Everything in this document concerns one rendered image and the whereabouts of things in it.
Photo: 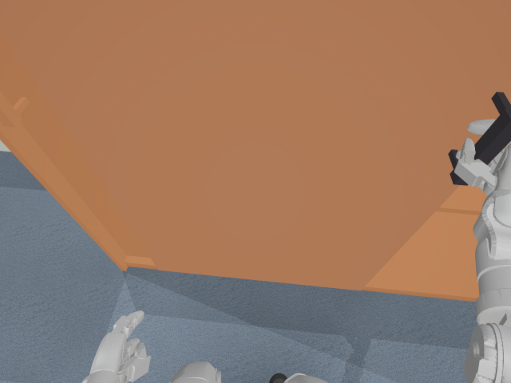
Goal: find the handle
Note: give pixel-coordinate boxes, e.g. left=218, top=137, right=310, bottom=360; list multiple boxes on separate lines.
left=448, top=92, right=511, bottom=186
left=0, top=91, right=22, bottom=127

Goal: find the left robot hand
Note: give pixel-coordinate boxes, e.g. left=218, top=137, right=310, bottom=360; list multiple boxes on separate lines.
left=89, top=310, right=151, bottom=383

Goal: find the right robot hand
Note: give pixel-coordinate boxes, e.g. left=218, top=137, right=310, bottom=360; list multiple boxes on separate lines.
left=454, top=119, right=511, bottom=195

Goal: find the right robot upper arm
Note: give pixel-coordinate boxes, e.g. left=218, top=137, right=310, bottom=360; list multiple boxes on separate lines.
left=464, top=323, right=511, bottom=383

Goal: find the left robot thigh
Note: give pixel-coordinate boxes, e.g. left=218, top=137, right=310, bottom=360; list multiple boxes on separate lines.
left=169, top=361, right=221, bottom=383

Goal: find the wardrobe door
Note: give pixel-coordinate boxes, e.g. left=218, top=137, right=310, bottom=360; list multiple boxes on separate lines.
left=0, top=0, right=511, bottom=290
left=0, top=32, right=150, bottom=258

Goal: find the right robot forearm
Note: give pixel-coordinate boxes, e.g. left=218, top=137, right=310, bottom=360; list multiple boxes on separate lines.
left=473, top=189, right=511, bottom=327

